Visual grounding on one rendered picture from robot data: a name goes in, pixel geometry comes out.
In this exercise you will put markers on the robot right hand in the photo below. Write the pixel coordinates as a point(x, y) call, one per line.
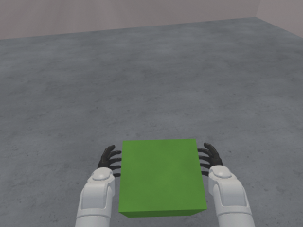
point(213, 159)

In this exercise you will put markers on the right robot forearm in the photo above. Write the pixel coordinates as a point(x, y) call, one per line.
point(230, 199)

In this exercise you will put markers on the carton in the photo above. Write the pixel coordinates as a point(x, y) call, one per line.
point(160, 178)

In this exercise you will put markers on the left robot forearm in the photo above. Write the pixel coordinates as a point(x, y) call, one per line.
point(95, 205)

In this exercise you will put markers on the robot left hand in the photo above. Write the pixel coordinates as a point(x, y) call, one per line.
point(105, 160)

